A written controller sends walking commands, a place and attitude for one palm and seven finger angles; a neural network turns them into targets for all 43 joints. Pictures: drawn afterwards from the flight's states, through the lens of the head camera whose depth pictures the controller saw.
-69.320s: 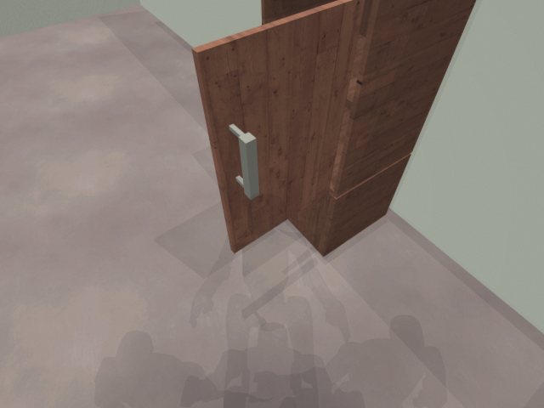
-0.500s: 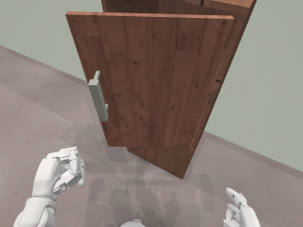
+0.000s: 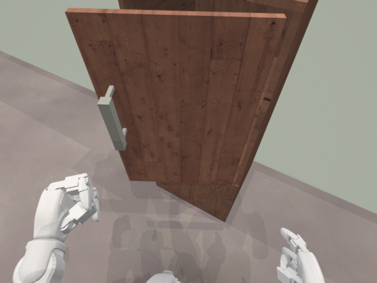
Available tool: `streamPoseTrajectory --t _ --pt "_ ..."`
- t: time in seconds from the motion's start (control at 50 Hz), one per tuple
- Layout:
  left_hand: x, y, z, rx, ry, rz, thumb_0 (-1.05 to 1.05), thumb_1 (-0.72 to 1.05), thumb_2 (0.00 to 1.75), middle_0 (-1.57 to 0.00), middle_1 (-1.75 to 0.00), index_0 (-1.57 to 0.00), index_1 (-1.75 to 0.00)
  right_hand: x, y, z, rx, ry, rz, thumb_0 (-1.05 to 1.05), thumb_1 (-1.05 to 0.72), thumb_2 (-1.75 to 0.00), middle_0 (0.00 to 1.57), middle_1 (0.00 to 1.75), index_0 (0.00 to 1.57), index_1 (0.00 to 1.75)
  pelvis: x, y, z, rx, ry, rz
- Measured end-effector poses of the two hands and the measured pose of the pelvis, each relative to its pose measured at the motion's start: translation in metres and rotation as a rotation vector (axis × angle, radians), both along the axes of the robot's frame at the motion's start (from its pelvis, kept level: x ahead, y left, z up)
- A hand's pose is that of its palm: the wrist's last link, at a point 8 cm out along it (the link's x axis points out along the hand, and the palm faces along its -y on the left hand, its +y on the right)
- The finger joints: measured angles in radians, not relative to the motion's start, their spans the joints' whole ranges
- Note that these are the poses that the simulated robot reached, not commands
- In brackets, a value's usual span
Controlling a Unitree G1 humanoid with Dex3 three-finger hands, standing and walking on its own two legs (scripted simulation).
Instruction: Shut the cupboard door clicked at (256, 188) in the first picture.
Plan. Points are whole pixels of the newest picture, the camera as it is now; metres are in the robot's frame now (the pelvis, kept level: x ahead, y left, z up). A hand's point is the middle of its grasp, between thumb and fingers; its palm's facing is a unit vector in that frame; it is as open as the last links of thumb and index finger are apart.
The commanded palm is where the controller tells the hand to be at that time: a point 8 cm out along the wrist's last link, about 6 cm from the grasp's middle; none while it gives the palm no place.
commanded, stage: bring the fist close to the handle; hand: left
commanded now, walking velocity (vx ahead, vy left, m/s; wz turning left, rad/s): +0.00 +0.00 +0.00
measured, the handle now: (116, 119) +0.46 +0.22 +0.07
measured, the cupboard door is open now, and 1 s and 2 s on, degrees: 27 27 17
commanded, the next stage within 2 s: push the door shut along its arc in 1.24 s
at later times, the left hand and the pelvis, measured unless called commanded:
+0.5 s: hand (106, 174) +0.31 +0.20 +0.07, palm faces +0.04 -1.00 -0.02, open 3.1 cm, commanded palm +0.29 +0.25 +0.08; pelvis +0.00 +0.01 +0.01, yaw -1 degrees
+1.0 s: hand (121, 144) +0.38 +0.18 +0.08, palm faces +0.03 -1.00 +0.00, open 3.1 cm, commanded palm +0.34 +0.23 +0.08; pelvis +0.00 +0.03 +0.01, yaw -2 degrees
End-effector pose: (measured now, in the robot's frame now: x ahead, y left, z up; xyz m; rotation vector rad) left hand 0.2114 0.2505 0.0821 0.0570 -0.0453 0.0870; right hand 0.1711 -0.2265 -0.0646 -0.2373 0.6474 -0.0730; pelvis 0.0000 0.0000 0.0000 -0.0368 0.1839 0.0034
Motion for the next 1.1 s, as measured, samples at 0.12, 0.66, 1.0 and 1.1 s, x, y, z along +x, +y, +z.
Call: streamPoseTrajectory --t 0.12,0.66,1.0,1.1 --pt "0.022 -0.003 -0.003 -0.013 0.021 -0.043 0.02 0.90 0.90 -1.30 -1.50 -1.30 -1.50 -0.004 -0.006 -0.007 0.008 0.027 -0.019 0.01 -0.90 -0.90 0.20 0.30 0.21 0.30 0.000 -0.001 0.000 -0.003 0.004 0.003" --pt "0.106 0.000 -0.005 -0.050 -0.009 -0.038 0.02 0.90 0.90 -1.30 -1.50 -1.30 -1.50 -0.041 -0.009 -0.014 -0.030 0.160 -0.099 0.01 -0.90 -0.90 0.20 0.30 0.21 0.30 -0.003 0.013 0.004 -0.003 0.022 -0.021" --pt "0.144 -0.014 -0.002 -0.054 -0.006 -0.056 0.02 0.90 0.90 -1.30 -1.50 -1.30 -1.50 -0.072 0.001 -0.021 -0.007 0.270 -0.137 0.01 -0.90 -0.90 0.20 0.30 0.21 0.30 0.001 0.026 0.007 -0.009 0.034 -0.033" --pt "0.137 -0.014 -0.011 -0.044 0.041 -0.046 0.02 0.90 0.90 -1.30 -1.50 -1.30 -1.50 -0.077 0.000 -0.021 0.004 0.286 -0.142 0.01 -0.90 -0.90 0.20 0.30 0.21 0.30 0.001 0.026 0.008 -0.005 0.025 -0.037"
